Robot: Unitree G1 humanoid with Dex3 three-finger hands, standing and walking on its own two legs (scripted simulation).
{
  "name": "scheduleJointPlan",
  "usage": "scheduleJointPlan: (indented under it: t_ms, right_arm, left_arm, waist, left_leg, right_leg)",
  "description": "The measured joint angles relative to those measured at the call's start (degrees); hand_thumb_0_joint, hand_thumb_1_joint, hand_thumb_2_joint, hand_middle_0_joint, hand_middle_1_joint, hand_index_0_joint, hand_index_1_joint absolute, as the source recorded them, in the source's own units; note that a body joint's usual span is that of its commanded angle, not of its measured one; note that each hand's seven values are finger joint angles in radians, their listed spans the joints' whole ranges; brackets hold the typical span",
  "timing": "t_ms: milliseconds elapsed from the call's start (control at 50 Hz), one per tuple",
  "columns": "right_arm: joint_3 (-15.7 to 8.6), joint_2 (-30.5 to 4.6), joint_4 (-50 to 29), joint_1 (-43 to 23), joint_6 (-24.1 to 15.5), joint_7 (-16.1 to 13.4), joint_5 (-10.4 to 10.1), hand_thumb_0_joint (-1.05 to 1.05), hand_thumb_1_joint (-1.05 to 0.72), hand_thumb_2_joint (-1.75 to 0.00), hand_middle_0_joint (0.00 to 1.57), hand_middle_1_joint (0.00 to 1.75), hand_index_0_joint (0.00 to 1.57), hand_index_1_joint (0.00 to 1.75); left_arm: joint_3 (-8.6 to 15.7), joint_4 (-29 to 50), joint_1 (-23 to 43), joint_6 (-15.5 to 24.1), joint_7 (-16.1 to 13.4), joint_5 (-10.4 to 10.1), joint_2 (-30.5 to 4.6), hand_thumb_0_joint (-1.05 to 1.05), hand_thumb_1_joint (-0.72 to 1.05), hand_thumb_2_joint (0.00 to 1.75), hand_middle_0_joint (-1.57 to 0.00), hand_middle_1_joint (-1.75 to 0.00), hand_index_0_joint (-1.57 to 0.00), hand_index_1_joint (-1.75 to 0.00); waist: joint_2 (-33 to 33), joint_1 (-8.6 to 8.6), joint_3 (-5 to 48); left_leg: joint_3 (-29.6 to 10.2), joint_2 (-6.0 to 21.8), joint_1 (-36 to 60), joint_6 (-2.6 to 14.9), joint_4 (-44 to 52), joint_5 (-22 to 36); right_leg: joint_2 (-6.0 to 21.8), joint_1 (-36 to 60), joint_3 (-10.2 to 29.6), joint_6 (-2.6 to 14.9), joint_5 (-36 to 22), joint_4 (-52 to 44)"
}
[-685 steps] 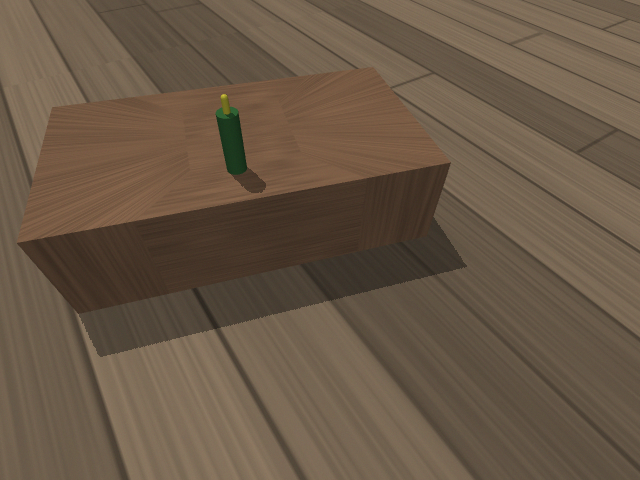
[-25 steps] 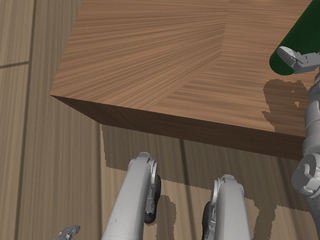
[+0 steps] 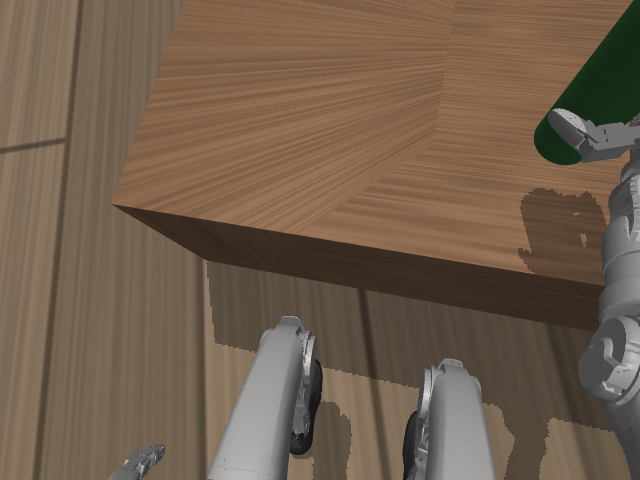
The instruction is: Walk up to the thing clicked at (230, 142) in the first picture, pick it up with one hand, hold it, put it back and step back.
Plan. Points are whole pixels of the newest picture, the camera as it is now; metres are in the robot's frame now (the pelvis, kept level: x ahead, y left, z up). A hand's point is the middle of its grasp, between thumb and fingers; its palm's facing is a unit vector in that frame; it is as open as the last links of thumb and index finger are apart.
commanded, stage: lift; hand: right
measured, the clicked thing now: (632, 66) +0.55 -0.19 +0.07
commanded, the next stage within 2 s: hold in 1.68 s
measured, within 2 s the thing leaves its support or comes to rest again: neither
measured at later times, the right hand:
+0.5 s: hand out of the picture +0.50 -0.19 +0.10, palm faces +0.20 +0.98 -0.03, open 10.0 cm
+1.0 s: hand out of the picture +0.43 -0.17 +0.18, palm faces +0.19 +0.98 -0.02, open 10.0 cm
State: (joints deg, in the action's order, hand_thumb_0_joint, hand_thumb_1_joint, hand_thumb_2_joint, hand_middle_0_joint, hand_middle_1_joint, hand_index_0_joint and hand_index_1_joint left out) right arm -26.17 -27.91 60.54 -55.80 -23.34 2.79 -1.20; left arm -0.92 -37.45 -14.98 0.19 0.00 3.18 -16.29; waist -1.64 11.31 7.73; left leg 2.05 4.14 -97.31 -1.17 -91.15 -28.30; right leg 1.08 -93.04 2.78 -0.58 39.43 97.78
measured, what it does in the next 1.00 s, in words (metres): rises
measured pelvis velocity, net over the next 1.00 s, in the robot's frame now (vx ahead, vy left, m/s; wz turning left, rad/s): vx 0.03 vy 0.01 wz -0.01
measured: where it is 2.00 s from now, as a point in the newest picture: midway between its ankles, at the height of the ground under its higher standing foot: (357, 450)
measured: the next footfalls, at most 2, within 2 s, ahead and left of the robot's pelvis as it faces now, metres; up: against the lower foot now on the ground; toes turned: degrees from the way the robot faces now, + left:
none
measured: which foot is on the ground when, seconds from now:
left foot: down 0.00-1.00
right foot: down 0.00-1.00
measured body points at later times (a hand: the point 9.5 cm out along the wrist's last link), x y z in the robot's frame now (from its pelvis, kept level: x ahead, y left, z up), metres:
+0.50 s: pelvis +0.01 +0.00 +0.07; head +0.17 -0.01 +0.49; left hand +0.08 +0.27 -0.06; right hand +0.48 -0.24 +0.11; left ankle +0.10 +0.14 -0.51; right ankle +0.03 -0.12 -0.51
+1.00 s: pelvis +0.03 +0.01 +0.14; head +0.12 +0.00 +0.59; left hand +0.14 +0.27 +0.03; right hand +0.41 -0.23 +0.19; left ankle +0.10 +0.14 -0.51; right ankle +0.03 -0.12 -0.51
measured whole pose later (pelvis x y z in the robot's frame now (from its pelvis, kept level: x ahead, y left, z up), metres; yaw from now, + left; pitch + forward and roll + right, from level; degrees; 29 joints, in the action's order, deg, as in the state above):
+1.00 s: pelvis +0.03 +0.01 +0.14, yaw -1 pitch +16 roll +1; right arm -13.1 -11.9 35.8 -21.0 -22.7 -1.7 -6.4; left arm 1.4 -40.5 -13.8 4.4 -1.8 1.5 -13.8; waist -0.3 3.6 5.0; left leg 2.8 2.8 -52.9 -0.9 -59.1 -21.7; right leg 2.2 -48.5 1.4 -1.1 30.5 63.4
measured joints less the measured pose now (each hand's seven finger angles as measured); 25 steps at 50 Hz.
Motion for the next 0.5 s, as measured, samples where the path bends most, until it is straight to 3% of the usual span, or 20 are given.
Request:
scheduleJointPlan:
  t_ms: [240, 500]
  right_arm:
    - [1.3, 3.9, -6.4, 6.2, 0.9, -1.9, -0.8, -0.04, 0.47, -1.04, 0.73, 1.11, 0.79, 1.16]
    - [4.9, 9.2, -13.8, 16.3, 2.0, -3.2, -2.8, -0.04, 0.47, -1.04, 0.73, 1.11, 0.79, 1.16]
  left_arm:
    - [0.3, -0.5, 0.1, 0.3, -0.3, -0.6, 1.1, 0.00, 0.91, 0.90, -0.21, -0.31, -0.21, -0.30]
    - [1.0, -1.3, 0.3, 1.5, -0.7, -1.6, 2.4, 0.00, 0.90, 0.90, -0.20, -0.31, -0.20, -0.30]
  waist:
    - [0.1, -1.23, 0.0]
    - [0.2, -3.91, 0.2]
  left_leg:
    - [0.1, -0.2, 5.7, -0.13, 4.1, 0.5]
    - [0.3, -0.7, 18.5, -0.04, 13.3, 2.2]
  right_leg:
    - [0.2, 5.6, -0.2, 0.08, -0.7, -4.2]
    - [0.7, 18.5, -0.7, -0.05, -3.0, -14.1]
